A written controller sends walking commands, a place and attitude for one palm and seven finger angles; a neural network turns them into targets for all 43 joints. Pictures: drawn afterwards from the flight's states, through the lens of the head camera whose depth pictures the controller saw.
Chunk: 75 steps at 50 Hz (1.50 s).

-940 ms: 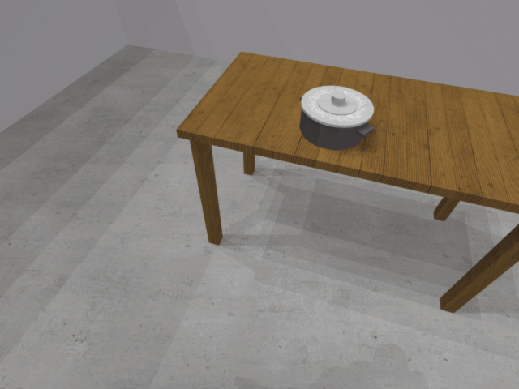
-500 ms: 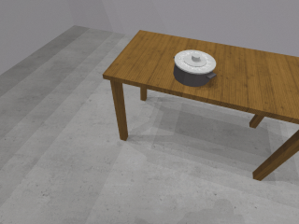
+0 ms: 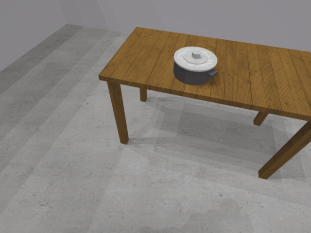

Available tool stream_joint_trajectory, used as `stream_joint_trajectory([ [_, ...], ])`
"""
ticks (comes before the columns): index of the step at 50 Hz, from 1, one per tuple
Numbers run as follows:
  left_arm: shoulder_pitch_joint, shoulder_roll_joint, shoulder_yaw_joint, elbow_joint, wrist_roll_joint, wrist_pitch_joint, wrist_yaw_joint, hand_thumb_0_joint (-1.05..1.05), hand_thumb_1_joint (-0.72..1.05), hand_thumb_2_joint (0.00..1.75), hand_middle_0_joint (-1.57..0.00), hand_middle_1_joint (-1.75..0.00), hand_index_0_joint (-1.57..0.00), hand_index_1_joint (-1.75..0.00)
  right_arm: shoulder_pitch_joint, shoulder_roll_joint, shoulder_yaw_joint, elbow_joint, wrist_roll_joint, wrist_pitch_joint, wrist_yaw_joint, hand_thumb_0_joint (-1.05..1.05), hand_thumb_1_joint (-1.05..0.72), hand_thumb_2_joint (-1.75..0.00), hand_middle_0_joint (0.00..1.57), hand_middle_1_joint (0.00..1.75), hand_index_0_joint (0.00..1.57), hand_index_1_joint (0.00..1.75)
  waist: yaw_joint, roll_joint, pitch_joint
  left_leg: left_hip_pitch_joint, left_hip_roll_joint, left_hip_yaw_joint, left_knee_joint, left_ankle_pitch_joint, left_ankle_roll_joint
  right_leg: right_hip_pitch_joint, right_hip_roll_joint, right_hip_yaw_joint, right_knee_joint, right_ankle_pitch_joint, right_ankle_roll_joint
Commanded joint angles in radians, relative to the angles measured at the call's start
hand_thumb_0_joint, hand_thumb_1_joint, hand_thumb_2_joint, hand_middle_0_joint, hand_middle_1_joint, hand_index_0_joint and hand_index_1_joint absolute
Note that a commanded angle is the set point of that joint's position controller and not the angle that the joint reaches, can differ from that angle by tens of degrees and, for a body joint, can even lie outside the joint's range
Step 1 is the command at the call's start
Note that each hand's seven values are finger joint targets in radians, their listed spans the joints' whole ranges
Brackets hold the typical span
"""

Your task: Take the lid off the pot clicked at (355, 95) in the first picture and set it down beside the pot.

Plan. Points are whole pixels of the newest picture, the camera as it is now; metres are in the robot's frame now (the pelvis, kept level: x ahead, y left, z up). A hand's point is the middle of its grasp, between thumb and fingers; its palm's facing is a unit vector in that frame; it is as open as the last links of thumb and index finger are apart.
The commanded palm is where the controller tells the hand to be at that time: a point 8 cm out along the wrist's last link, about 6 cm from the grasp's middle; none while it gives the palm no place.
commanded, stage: walk to a spot facing it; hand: left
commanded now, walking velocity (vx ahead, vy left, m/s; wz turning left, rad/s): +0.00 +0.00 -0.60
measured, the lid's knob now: (196, 53) +0.89 -0.13 +0.00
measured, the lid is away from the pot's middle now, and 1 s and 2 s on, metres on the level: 0.00 0.00 0.00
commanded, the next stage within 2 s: take the last steps up to it in 0.14 s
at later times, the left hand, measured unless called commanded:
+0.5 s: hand out of the picture +0.05 +0.13 -0.15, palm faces -0.13 -0.96 -0.24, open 7.4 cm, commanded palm none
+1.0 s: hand (111, 217) +0.20 +0.16 -0.18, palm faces -0.21 -0.97 -0.15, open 7.4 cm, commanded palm none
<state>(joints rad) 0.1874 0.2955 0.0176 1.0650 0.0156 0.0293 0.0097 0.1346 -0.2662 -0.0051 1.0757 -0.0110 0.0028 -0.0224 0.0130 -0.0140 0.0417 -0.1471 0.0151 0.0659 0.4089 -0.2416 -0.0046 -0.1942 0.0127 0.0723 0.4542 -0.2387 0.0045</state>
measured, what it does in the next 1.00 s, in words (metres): walks ahead, turning right: left foot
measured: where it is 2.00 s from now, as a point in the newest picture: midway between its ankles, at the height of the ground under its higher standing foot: (182, 214)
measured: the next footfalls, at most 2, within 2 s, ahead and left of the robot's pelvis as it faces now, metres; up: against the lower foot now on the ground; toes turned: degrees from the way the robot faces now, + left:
left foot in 0.84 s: +0.21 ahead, +0.06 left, +0.00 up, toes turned -9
right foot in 1.32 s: +0.40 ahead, -0.24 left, +0.00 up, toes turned -23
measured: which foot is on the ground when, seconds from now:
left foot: down 0.00-0.20, up 0.22-0.82, down 0.84-1.00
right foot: down 0.00-0.84, up 0.86-1.00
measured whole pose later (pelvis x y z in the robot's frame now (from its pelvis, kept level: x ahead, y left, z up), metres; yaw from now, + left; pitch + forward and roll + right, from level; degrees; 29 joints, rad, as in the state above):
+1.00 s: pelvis +0.17 -0.02 +0.00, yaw -15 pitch +0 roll +0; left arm 0.36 0.19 0.07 1.08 0.04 -0.01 -0.01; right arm 0.33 -0.13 -0.02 1.05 -0.02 -0.07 -0.03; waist 0.00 -0.06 0.00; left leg -0.17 0.00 0.12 0.43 -0.27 0.04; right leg -0.47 -0.02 -0.01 1.15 -0.29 -0.02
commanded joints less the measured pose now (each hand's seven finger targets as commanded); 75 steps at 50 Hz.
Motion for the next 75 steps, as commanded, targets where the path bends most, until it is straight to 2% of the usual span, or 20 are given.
stream_joint_trajectory([
  [1, 0.022, 0.11, 0.042, -0.096, 0.001, 0.007, -0.004, 0.0, 0.9, 0.9, -0.2, -0.3, -0.2, -0.3, 0.048, -0.182, -0.06, -0.086, -0.003, -0.002, -0.017, 0.0, -0.9, -0.9, 0.2, 0.3, 0.2, 0.3, -0.016, 0.107, -0.027, 0.043, 0.222, -0.112, -0.054, 0.171, 0.058, -0.146, -0.034, 0.017, 0.124, 0.133, -0.003],
  [5, 0.046, 0.066, 0.055, -0.139, 0.003, 0.019, -0.014, 0.0, 0.9, 0.9, -0.2, -0.3, -0.2, -0.3, 0.032, -0.181, -0.079, -0.13, -0.007, -0.005, -0.013, 0.0, -0.9, -0.9, 0.2, 0.3, 0.2, 0.3, -0.007, 0.211, -0.021, -0.003, 0.343, -0.121, -0.079, 0.279, 0.16, -0.187, -0.037, -0.055, 0.374, -0.247, 0.014],
  [8, 0.169, 0.062, 0.069, -0.126, 0.008, 0.007, -0.021, 0.0, 0.9, 0.9, -0.2, -0.3, -0.2, -0.3, -0.024, -0.167, -0.085, -0.158, -0.009, 0.0, -0.01, 0.0, -0.9, -0.9, 0.2, 0.3, 0.2, 0.3, 0.063, 0.118, -0.038, -0.105, 0.276, 0.007, 0.14, 0.228, 0.078, -0.018, -0.049, -0.073, 0.143, -0.048, 0.002],
  [9, 0.209, 0.12, 0.083, -0.119, 0.017, -0.008, -0.014, 0.0, 0.9, 0.9, -0.2, -0.3, -0.2, -0.3, -0.013, -0.119, -0.08, -0.173, -0.002, 0.01, -0.007, 0.0, -0.9, -0.9, 0.2, 0.3, 0.2, 0.3, 0.075, -0.117, -0.039, -0.21, 0.155, 0.083, 0.378, 0.004, -0.001, 0.042, -0.144, 0.107, -0.072, 0.145, -0.035],
  [10, 0.211, 0.218, 0.1, -0.131, 0.018, -0.019, 0.003, 0.0, 0.9, 0.9, -0.2, -0.3, -0.2, -0.3, -0.008, -0.044, -0.064, -0.214, 0.001, 0.013, -0.002, 0.0, -0.9, -0.9, 0.2, 0.3, 0.2, 0.3, 0.06, -0.366, -0.036, -0.411, 0.023, 0.065, 0.611, -0.363, -0.054, 0.07, -0.383, 0.492, -0.18, 0.395, -0.145],
  [11, 0.23, 0.194, 0.096, -0.133, 0.003, -0.014, 0.014, 0.0, 0.9, 0.9, -0.2, -0.3, -0.2, -0.3, -0.028, -0.073, -0.067, -0.213, 0.0, 0.018, -0.011, 0.0, -0.9, -0.9, 0.2, 0.3, 0.2, 0.3, 0.068, -0.221, -0.056, -0.393, 0.043, -0.07, 0.69, -0.361, -0.04, 0.064, -0.384, 0.453, -0.167, 0.403, -0.213],
  [15, 0.113, 0.077, 0.079, -0.166, -0.003, -0.028, 0.013, 0.0, 0.9, 0.9, -0.2, -0.3, -0.2, -0.3, 0.035, -0.052, -0.067, -0.144, -0.013, 0.018, 0.001, 0.0, -0.9, -0.9, 0.2, 0.3, 0.2, 0.3, -0.001, -0.058, -0.042, -0.4, 0.078, -0.084, 0.759, -0.13, -0.045, 0.028, -0.233, 0.296, -0.189, 0.107, -0.183],
  [23, 0.235, 0.03, 0.072, -0.114, 0.002, -0.069, 0.006, 0.0, 0.9, 0.9, -0.2, -0.3, -0.2, -0.3, 0.026, -0.032, -0.074, -0.14, -0.026, 0.001, 0.02, 0.0, -0.9, -0.9, 0.2, 0.3, 0.2, 0.3, 0.02, -0.073, -0.019, -0.503, 0.085, -0.071, 0.679, -0.025, -0.044, 0.114, -0.201, 0.308, -0.293, -0.193, -0.189],
  [33, 0.297, 0.016, 0.063, -0.045, 0.015, -0.087, 0.011, 0.0, 0.9, 0.9, -0.2, -0.3, -0.2, -0.3, -0.015, 0.016, -0.063, -0.144, -0.012, -0.035, 0.029, 0.0, -0.9, -0.9, 0.2, 0.3, 0.2, 0.3, 0.033, -0.094, 0.044, -0.455, 0.078, -0.038, 0.426, -0.108, -0.018, 0.129, -0.239, 0.305, -0.291, -0.095, -0.248],
  [40, 0.231, -0.005, 0.064, -0.025, 0.004, -0.087, 0.001, 0.0, 0.9, 0.9, -0.2, -0.3, -0.2, -0.3, 0.208, 0.014, -0.058, -0.064, -0.009, -0.07, 0.01, 0.0, -0.9, -0.9, 0.2, 0.3, 0.2, 0.3, -0.076, -0.005, 0.038, 0.037, 0.012, 0.016, 0.072, -0.004, 0.021, -0.108, -0.11, 0.13, -0.031, 0.072, -0.159],
  [42, 0.264, -0.082, 0.052, -0.049, -0.006, -0.093, -0.016, 0.0, 0.9, 0.9, -0.2, -0.3, -0.2, -0.3, 0.423, -0.148, -0.094, -0.019, -0.026, -0.078, -0.005, 0.0, -0.9, -0.9, 0.2, 0.3, 0.2, 0.3, -0.115, 0.375, -0.063, 0.294, 0.41, -0.549, -0.191, -0.206, 0.175, -0.428, 0.063, -0.092, 0.534, -0.258, -0.059],
  [43, 0.224, -0.047, 0.053, -0.076, 0.012, -0.084, -0.013, 0.0, 0.9, 0.9, -0.2, -0.3, -0.2, -0.3, 0.424, -0.159, -0.09, -0.029, -0.015, -0.063, -0.012, 0.0, -0.9, -0.9, 0.2, 0.3, 0.2, 0.3, -0.107, 0.237, -0.013, 0.199, 0.486, -0.681, -0.264, -0.333, 0.231, -0.467, 0.018, -0.032, 0.677, -0.3, -0.062],
  [50, 0.185, -0.109, 0.056, -0.048, 0.019, -0.051, -0.034, 0.0, 0.9, 0.9, -0.2, -0.3, -0.2, -0.3, 0.28, 0.014, -0.035, -0.029, -0.003, -0.101, -0.021, 0.0, -0.9, -0.9, 0.2, 0.3, 0.2, 0.3, -0.006, 0.094, 0.057, 0.008, 0.26, -0.128, -0.22, 0.3, 0.155, -0.441, -0.104, -0.055, 0.706, 0.024, 0.005],
  [60, -0.109, -0.108, 0.037, -0.139, 0.006, -0.054, -0.041, 0.0, 0.9, 0.9, -0.2, -0.3, -0.2, -0.3, 0.408, -0.007, -0.037, 0.036, -0.018, -0.084, -0.019, 0.0, -0.9, -0.9, 0.2, 0.3, 0.2, 0.3, -0.094, 0.159, 0.078, 0.131, 0.241, -0.037, -0.152, 0.551, 0.15, -0.384, -0.081, -0.193, 0.226, 0.063, -0.012],
  [62, -0.084, -0.093, 0.041, -0.133, 0.006, -0.061, -0.037, 0.0, 0.9, 0.9, -0.2, -0.3, -0.2, -0.3, 0.405, -0.02, -0.042, 0.042, -0.019, -0.077, -0.019, 0.0, -0.9, -0.9, 0.2, 0.3, 0.2, 0.3, -0.076, 0.168, 0.043, 0.139, 0.253, -0.032, -0.084, 0.63, 0.141, -0.267, -0.053, -0.21, 0.152, 0.033, -0.034],
  [64, 0.105, -0.052, 0.057, -0.075, 0.008, -0.075, -0.03, 0.0, 0.9, 0.9, -0.2, -0.3, -0.2, -0.3, 0.364, -0.024, -0.045, 0.04, -0.012, -0.074, -0.014, 0.0, -0.9, -0.9, 0.2, 0.3, 0.2, 0.3, 0.021, 0.095, -0.056, 0.064, 0.207, -0.001, 0.125, 0.632, 0.097, 0.031, -0.009, -0.23, 0.046, 0.134, -0.052],
  [65, 0.244, 0.009, 0.075, -0.027, 0.013, -0.088, -0.02, 0.0, 0.9, 0.9, -0.2, -0.3, -0.2, -0.3, 0.356, -0.003, -0.045, 0.037, -0.001, -0.074, -0.007, 0.0, -0.9, -0.9, 0.2, 0.3, 0.2, 0.3, 0.083, 0.009, -0.148, -0.106, 0.161, 0.029, 0.345, 0.46, 0.061, 0.291, -0.106, -0.113, 0.053, 0.218, -0.098],
  [66, 0.352, 0.113, 0.102, -0.005, 0.012, -0.095, -0.007, 0.0, 0.9, 0.9, -0.2, -0.3, -0.2, -0.3, 0.407, 0.057, -0.039, 0.014, 0.01, -0.077, -0.004, 0.0, -0.9, -0.9, 0.2, 0.3, 0.2, 0.3, 0.098, -0.241, -0.286, -0.349, 0.007, 0.091, 0.68, -0.158, 0.009, 0.515, -0.391, 0.258, -0.017, 0.403, -0.224],
  [68, 0.274, 0.102, 0.09, -0.02, -0.007, -0.08, 0.005, 0.0, 0.9, 0.9, -0.2, -0.3, -0.2, -0.3, 0.341, 0.054, -0.045, -0.011, 0.011, -0.066, -0.019, 0.0, -0.9, -0.9, 0.2, 0.3, 0.2, 0.3, 0.065, -0.062, -0.187, -0.414, 0.047, -0.046, 0.93, -0.338, 0.04, 0.335, -0.443, 0.263, -0.124, 0.397, -0.305],
  [75, 0.032, -0.061, 0.037, -0.078, 0.007, -0.084, 0.028, 0.0, 0.9, 0.9, -0.2, -0.3, -0.2, -0.3, 0.309, 0.139, -0.027, 0.002, -0.011, -0.01, -0.006, 0.0, -0.9, -0.9, 0.2, 0.3, 0.2, 0.3, -0.07, -0.023, -0.042, -0.211, 0.101, -0.024, 0.581, -0.137, -0.015, -0.164, -0.284, -0.061, -0.193, 0.452, -0.21],
])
